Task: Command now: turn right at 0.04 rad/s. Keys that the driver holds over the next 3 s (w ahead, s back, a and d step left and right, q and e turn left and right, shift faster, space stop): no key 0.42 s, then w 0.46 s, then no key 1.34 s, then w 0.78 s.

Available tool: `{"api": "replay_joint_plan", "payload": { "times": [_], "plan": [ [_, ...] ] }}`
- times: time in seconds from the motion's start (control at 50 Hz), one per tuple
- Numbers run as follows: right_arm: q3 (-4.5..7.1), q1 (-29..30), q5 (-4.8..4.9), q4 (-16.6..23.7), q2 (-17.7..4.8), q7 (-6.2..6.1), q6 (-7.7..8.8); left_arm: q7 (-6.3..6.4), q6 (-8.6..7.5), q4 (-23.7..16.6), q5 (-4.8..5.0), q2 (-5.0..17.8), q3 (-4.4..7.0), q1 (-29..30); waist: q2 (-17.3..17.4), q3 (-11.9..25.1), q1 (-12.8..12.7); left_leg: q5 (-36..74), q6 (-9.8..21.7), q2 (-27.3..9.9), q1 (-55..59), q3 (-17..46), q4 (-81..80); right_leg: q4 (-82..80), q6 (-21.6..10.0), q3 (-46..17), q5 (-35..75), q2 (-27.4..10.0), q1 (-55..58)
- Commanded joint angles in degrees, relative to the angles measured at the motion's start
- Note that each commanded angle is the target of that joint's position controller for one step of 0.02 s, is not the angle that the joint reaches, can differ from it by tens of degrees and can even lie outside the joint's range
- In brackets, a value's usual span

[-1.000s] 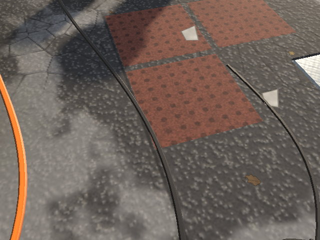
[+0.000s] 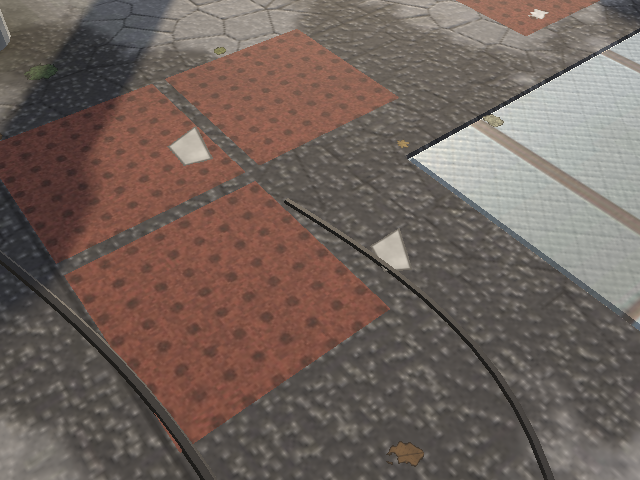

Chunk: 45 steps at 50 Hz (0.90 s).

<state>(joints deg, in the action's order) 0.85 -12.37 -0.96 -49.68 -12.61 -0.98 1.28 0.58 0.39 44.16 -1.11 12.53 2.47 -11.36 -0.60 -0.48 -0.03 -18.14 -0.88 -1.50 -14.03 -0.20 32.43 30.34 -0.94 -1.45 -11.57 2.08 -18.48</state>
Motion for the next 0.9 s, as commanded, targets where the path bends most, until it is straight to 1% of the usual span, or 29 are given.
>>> {"api": "replay_joint_plan", "payload": {
  "times": [0.02,0.08,0.14,0.24,0.42,0.44,0.46,0.48,0.5,0.52,0.54,0.56,0.58,0.6,0.62,0.64,0.66,0.68,0.7,0.72,0.74,0.76,0.78,0.8,0.82,0.84,0.86,0.88,0.9],
  "plan": [
    [1.53,0.25,0.24,2.6,-7.28,-0.49,0.87,0.2,-1.04,-2.74,0.26,5.1,1.57,2.02,2.0,1.66,0.5,2.91,2.19,-3.39,-3.9,3.8,-7.86,-3.07,-1.88,-3.9,5.4,-3.26,5.85],
    [1.39,0.03,0.36,2.0,-6.93,-0.4,0.78,0.41,-0.91,-1.35,0.44,5.05,1.73,1.71,0.73,2.42,0.64,5.61,2.23,-2.92,-3.05,3.25,-7.22,-2.49,-1.75,-4.0,8.98,-3.49,7.3],
    [1.3,-0.01,0.45,1.21,-6.64,-0.22,0.67,0.72,-0.67,0.18,0.6,5.22,1.87,1.39,0.24,2.52,0.62,7.45,2.18,-2.45,-2.52,2.72,-7.02,-2.25,-1.75,-4.19,11.16,-3.76,8.37],
    [1.26,0.01,0.54,-0.41,-6.39,-0.1,0.47,1.22,-0.32,2.86,0.8,5.67,2.04,1.52,0.4,1.97,0.55,8.91,2.11,-1.89,-1.86,2.21,-7.47,-2.33,-1.61,-4.27,12.73,-4.02,9.46],
    [1.25,-0.42,0.6,-3.59,-6.27,-0.34,0.26,1.72,0.05,8.15,1.0,5.89,2.02,2.79,0.89,0.72,0.46,8.95,2.04,-1.23,-0.87,1.71,-9.09,-3.43,-1.19,-3.78,12.19,-3.92,10.39],
    [1.27,-1.73,0.66,-4.53,-6.09,-0.39,0.15,1.72,0.13,9.27,1.05,5.39,1.91,1.92,1.25,1.8,0.53,2.99,2.35,-0.83,-0.34,1.43,-9.92,-3.31,-1.22,-2.69,6.26,-2.97,10.72],
    [1.65,-2.31,1.05,-5.01,-7.05,-0.52,-0.05,1.72,0.21,9.98,1.38,5.68,2.07,1.66,2.38,0.59,0.57,-6.01,3.48,-0.82,-1.14,2.13,-10.81,-1.84,-1.4,-0.93,-3.94,-1.24,9.05],
    [2.1,-2.41,1.43,-4.97,-8.36,-0.69,-0.18,1.68,0.07,10.22,1.66,6.01,2.25,1.92,4.26,-1.6,0.75,-15.55,5.32,-2.12,-2.07,4.63,-12.33,0.15,-1.59,0.54,-14.14,0.19,5.27],
    [2.44,-3.38,1.73,-4.91,-9.4,-0.91,-0.06,1.55,-0.52,9.87,1.81,6.0,2.24,3.2,6.13,-4.35,1.46,-23.78,7.57,-5.2,-1.72,9.37,-15.18,2.64,-1.72,1.41,-18.82,0.65,-0.22],
    [2.91,-5.44,2.14,-5.23,-10.88,-1.04,0.41,1.23,-1.53,9.13,2.12,5.24,2.07,5.24,8.64,-6.6,2.42,-29.17,10.4,-10.28,0.13,16.5,-19.45,7.12,-1.66,3.09,-17.06,0.84,-5.37],
    [3.59,-5.55,2.44,-5.49,-12.75,-1.19,1.01,0.75,-2.64,8.42,2.46,4.42,1.86,6.91,10.92,-9.2,2.43,-30.25,13.32,-15.88,0.99,23.47,-22.76,11.26,-1.95,3.47,-12.93,-0.65,-9.16],
    [3.81,-5.67,2.38,-5.58,-12.81,-1.24,1.69,0.29,-3.59,8.11,2.6,4.42,1.81,8.16,10.47,-10.72,2.64,-27.01,14.83,-18.39,1.17,26.43,-23.76,13.49,-2.5,1.81,-12.15,-2.81,-11.44],
    [3.77,-5.33,2.12,-5.42,-12.19,-1.12,2.29,-0.13,-4.3,8.2,2.79,4.74,1.93,8.32,9.63,-10.68,2.31,-22.05,14.76,-18.64,3.11,25.79,-23.23,13.84,-3.08,1.2,-13.63,-3.99,-12.95],
    [3.79,-4.56,2.24,-5.12,-11.75,-0.82,2.61,-0.51,-4.83,8.57,3.02,4.58,1.91,7.67,9.12,-9.86,1.62,-17.83,13.76,-17.62,4.39,23.11,-22.18,10.88,-3.63,1.53,-14.79,-4.51,-11.84],
    [3.84,-3.07,2.71,-4.77,-11.6,-0.5,2.6,-0.83,-5.21,9.51,3.19,4.32,1.93,5.85,8.56,-8.87,0.26,-14.6,12.14,-15.46,3.12,18.96,-20.74,4.97,-3.96,2.76,-12.99,-4.11,-6.54],
    [3.89,-1.09,3.14,-4.32,-11.6,-0.21,2.42,-0.98,-5.39,11.62,3.09,4.26,2.2,1.81,7.98,-7.16,-1.99,-10.79,10.32,-12.22,-1.49,13.88,-18.53,-1.32,-3.79,5.17,-6.54,-2.18,3.77],
    [3.79,-0.79,3.01,-4.09,-11.07,-0.03,2.3,-0.95,-5.24,14.35,2.76,5.31,2.98,-3.59,7.06,-4.42,-3.84,-5.62,8.92,-9.05,-5.7,10.16,-14.55,-2.39,-3.0,6.07,-1.91,0.07,13.76],
    [3.23,0.8,2.68,-3.37,-9.41,0.05,2.53,-0.8,-5.12,16.16,2.64,7.38,3.92,-10.03,3.22,-1.82,-6.7,2.42,6.54,-5.67,-10.21,5.26,-4.73,-4.77,-4.18,0.36,-3.1,-2.92,21.59],
    [2.08,1.29,2.05,-1.16,-5.05,0.14,3.12,-0.45,-5.15,17.53,2.76,13.67,5.44,-17.42,-13.3,1.65,-7.98,-0.45,1.77,1.83,-21.17,-3.44,16.44,-14.04,-10.87,-21.72,-10.5,-15.65,30.58],
    [2.4,2.83,2.8,0.28,-5.92,-0.15,3.94,-1.24,-5.91,17.94,1.96,12.83,4.53,-19.72,-15.6,2.77,-8.41,-14.1,1.48,4.28,-29.04,1.83,30.3,-20.66,-17.09,-39.39,-14.94,-23.44,31.54],
    [2.93,2.77,4.11,0.46,-7.88,0.22,4.6,-1.29,-6.66,16.46,1.59,9.33,3.08,-14.01,-8.46,-1.33,-5.35,-11.73,3.22,0.12,-33.74,5.51,37.04,-19.96,-16.29,-35.49,-17.12,-23.57,28.88],
    [2.93,2.23,4.42,-0.11,-7.89,0.72,5.05,-1.41,-7.08,14.96,1.53,7.26,2.3,-10.07,-5.86,-2.83,-3.73,-5.77,4.74,-2.37,-34.6,5.52,37.69,-20.26,-13.97,-28.91,-16.55,-20.88,26.68],
    [3.17,2.26,3.76,-0.47,-7.87,0.86,5.33,-1.62,-7.18,14.17,1.59,7.05,1.86,-7.77,-3.93,-3.98,-2.66,-0.72,5.22,-4.14,-34.46,4.64,35.47,-21.15,-12.08,-23.64,-12.17,-19.03,24.57],
    [3.6,2.78,2.98,-0.52,-8.28,0.98,5.29,-1.66,-7.06,13.93,1.55,6.15,1.32,-6.91,-3.3,-4.48,-1.95,3.05,5.05,-5.62,-32.76,4.33,32.33,-21.83,-10.51,-19.04,-5.65,-17.52,22.67],
    [3.7,2.64,2.59,-0.6,-7.75,1.33,5.03,-1.56,-6.68,14.25,1.35,5.15,0.83,-7.75,-3.76,-4.01,-1.63,5.35,4.48,-6.12,-30.42,3.42,30.22,-22.37,-9.62,-15.23,-0.77,-15.85,21.25],
    [3.61,2.72,2.4,-0.62,-6.8,1.63,4.71,-1.31,-6.41,14.69,1.24,5.24,0.67,-9.17,-4.14,-3.71,-1.63,6.97,3.64,-6.06,-29.6,2.29,28.47,-22.7,-9.61,-12.54,3.88,-14.94,20.75],
    [3.49,3.79,2.17,-0.2,-6.16,1.77,4.36,-0.96,-6.21,15.03,1.22,5.95,0.66,-10.34,-3.75,-3.84,-1.82,8.46,2.66,-5.89,-29.87,1.32,26.42,-23.04,-9.98,-10.55,7.78,-14.5,20.38],
    [3.31,5.89,2.08,0.69,-5.62,1.77,4.09,-0.57,-6.05,15.14,1.14,6.83,0.69,-10.95,-3.23,-4.41,-2.11,9.98,1.81,-5.7,-30.29,0.7,23.19,-23.51,-10.26,-9.05,10.5,-14.27,19.67],
    [3.01,8.49,1.97,1.79,-5.03,1.69,3.94,-0.15,-5.81,14.95,0.92,7.58,0.64,-10.45,-2.66,-5.56,-2.2,11.52,1.08,-5.08,-29.45,-0.02,18.6,-23.38,-10.05,-7.04,16.15,-13.68,17.8]
  ]
}}
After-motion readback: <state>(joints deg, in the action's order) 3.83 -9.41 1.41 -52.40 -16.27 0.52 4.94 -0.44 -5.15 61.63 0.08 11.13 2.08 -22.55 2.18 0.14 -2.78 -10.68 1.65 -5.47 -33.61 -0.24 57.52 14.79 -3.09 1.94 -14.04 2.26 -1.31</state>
